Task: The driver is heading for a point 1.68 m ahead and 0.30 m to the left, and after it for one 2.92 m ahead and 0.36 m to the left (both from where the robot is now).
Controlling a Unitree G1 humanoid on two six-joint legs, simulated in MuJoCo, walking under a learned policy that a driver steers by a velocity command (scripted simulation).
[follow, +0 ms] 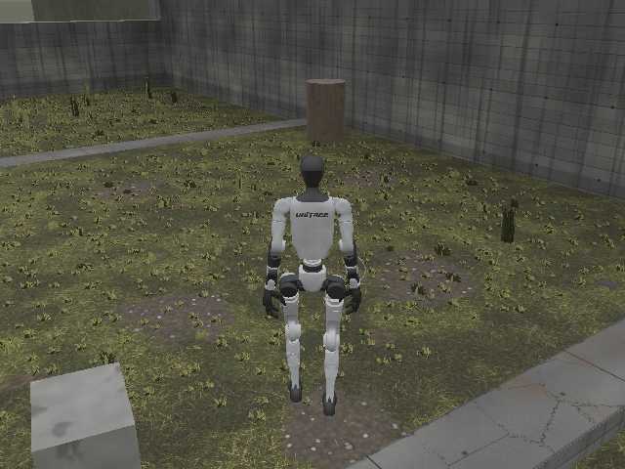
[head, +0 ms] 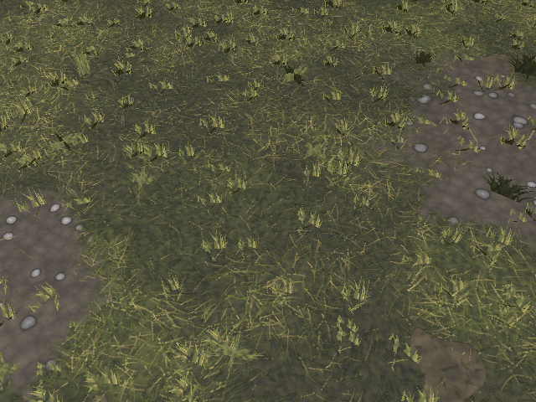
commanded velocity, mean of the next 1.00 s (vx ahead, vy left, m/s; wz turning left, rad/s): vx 0.30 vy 0.00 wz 0.00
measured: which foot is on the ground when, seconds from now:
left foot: down 0.00-0.16, up 0.18-0.36, down 0.38-0.92, up 0.94-1.00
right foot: down 0.00-0.40, up 0.42-0.88, down 0.90-1.00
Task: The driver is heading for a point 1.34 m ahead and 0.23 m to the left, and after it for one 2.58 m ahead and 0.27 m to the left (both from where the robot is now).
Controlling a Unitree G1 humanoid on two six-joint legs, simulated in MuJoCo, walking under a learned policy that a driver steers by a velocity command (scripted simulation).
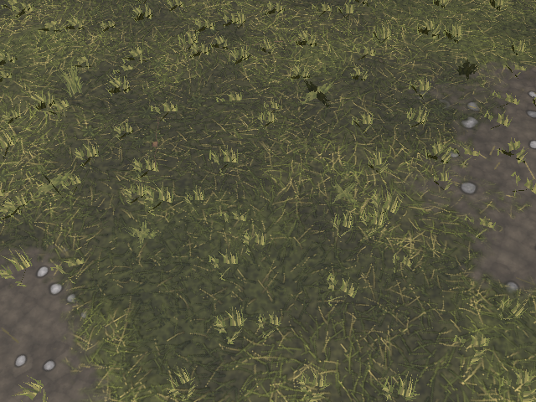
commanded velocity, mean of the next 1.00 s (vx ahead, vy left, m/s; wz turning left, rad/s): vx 0.08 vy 0.00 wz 0.00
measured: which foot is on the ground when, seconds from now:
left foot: up 0.00-0.28, down 0.30-1.00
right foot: down 0.00-0.90, up 0.92-1.00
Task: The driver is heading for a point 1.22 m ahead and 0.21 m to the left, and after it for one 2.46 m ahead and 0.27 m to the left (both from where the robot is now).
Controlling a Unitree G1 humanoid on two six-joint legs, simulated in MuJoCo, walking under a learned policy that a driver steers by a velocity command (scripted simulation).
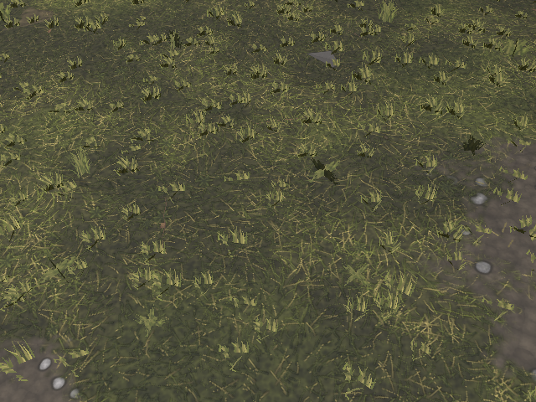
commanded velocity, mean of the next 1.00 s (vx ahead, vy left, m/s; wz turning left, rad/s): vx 0.45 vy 0.00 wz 0.33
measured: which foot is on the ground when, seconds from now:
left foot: down 0.00-0.12, up 0.14-0.58, down 0.60-1.00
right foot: up 0.00-0.10, down 0.12-0.58, up 0.60-1.00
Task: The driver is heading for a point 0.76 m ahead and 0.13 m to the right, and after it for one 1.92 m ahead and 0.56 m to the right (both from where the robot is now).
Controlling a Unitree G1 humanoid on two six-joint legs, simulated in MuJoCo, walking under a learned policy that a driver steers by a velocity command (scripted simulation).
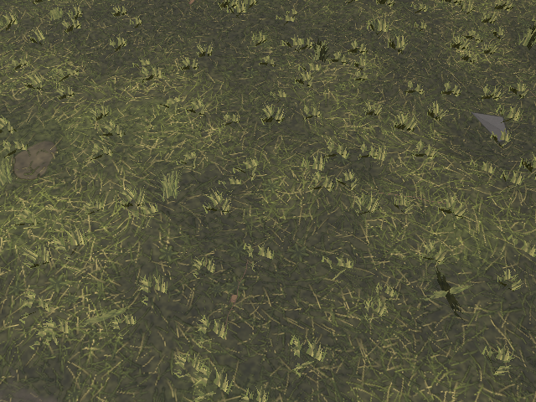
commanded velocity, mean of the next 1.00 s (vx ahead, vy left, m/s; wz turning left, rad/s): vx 0.50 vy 0.00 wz -0.14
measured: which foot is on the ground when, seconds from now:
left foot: down 0.00-0.18, up 0.20-0.70, down 0.72-1.00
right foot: up 0.00-0.14, down 0.16-0.72, up 0.74-1.00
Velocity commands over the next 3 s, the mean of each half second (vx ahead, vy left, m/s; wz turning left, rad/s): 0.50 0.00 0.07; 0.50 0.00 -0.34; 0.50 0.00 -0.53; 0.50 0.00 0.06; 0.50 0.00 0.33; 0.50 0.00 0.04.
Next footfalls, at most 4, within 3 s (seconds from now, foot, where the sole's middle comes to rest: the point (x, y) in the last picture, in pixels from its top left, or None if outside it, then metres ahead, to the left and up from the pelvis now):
0.16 right None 0.28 -0.11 -0.78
0.72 left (224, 360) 0.58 0.07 -0.78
1.28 right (314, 283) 0.79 -0.18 -0.78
1.84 left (308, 186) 1.15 -0.21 -0.78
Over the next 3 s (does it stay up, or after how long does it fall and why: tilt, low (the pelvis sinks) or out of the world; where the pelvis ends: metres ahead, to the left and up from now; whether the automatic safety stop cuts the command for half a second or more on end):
stays up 1.55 -0.39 -0.01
